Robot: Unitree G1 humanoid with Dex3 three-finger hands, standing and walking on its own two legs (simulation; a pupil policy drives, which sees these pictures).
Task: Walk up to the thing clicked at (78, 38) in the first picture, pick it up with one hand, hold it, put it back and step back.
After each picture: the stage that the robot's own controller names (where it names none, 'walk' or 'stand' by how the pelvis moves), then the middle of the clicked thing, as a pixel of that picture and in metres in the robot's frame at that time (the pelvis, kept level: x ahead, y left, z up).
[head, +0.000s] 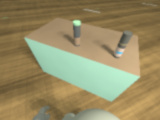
stand; (76, 34) +0.76 +0.17 +0.08
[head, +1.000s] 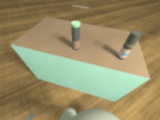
walk; (75, 37) +0.65 +0.15 +0.10
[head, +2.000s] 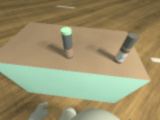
rise first; (67, 45) +0.52 +0.21 +0.11
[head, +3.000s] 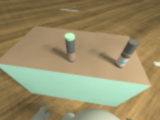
stand; (70, 49) +0.52 +0.19 +0.08
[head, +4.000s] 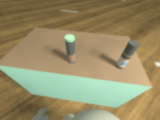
stand; (70, 50) +0.51 +0.18 +0.08
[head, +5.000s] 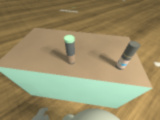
stand; (70, 51) +0.50 +0.19 +0.07
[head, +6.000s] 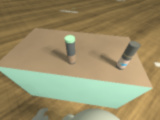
stand; (70, 51) +0.51 +0.18 +0.07
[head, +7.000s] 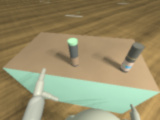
rise first; (73, 53) +0.49 +0.18 +0.08
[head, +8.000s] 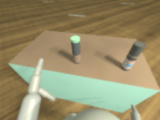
go down; (76, 51) +0.52 +0.18 +0.08
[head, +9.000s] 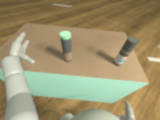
go down; (66, 48) +0.51 +0.17 +0.09
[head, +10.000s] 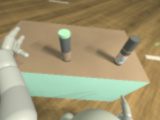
go down; (65, 47) +0.50 +0.17 +0.10
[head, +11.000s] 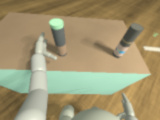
close in; (59, 40) +0.51 +0.19 +0.13
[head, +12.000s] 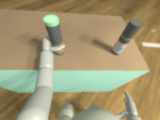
lift; (56, 38) +0.50 +0.19 +0.14
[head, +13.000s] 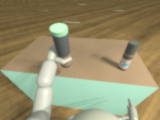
lift; (63, 49) +0.33 +0.16 +0.28
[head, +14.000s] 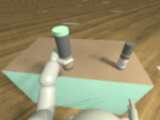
hold; (64, 51) +0.34 +0.16 +0.26
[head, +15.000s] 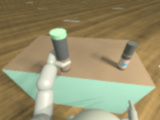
hold; (62, 53) +0.33 +0.18 +0.24
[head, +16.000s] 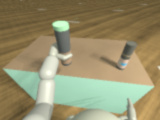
crouch; (64, 46) +0.36 +0.17 +0.27
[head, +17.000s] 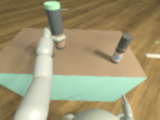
lower; (57, 29) +0.49 +0.19 +0.27
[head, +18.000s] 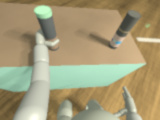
lower; (49, 32) +0.53 +0.20 +0.15
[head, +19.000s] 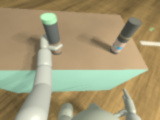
lower; (53, 37) +0.51 +0.20 +0.14
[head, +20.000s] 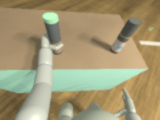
lower; (54, 37) +0.51 +0.19 +0.14
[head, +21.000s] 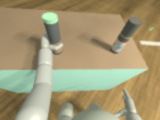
lower; (54, 37) +0.51 +0.19 +0.14
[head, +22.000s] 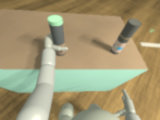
open; (58, 39) +0.51 +0.17 +0.14
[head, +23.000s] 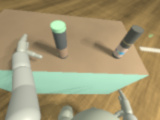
sink last; (61, 43) +0.48 +0.17 +0.13
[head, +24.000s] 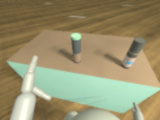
sink last; (76, 49) +0.52 +0.17 +0.11
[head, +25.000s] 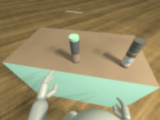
stand; (75, 50) +0.50 +0.17 +0.09
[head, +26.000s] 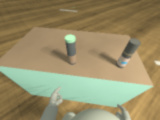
stand; (71, 51) +0.49 +0.18 +0.09
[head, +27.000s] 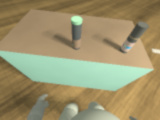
walk; (76, 35) +0.59 +0.14 +0.10
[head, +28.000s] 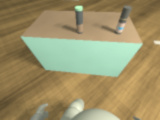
walk; (79, 21) +0.87 +0.18 +0.10
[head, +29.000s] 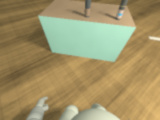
walk; (87, 6) +1.24 +0.12 +0.10
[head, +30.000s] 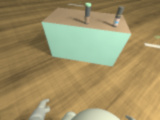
stand; (87, 14) +1.27 +0.13 +0.09
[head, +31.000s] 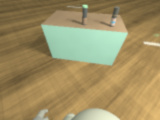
stand; (84, 15) +1.30 +0.15 +0.08
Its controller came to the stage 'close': yes
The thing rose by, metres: 0.21
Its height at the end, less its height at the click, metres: +0.00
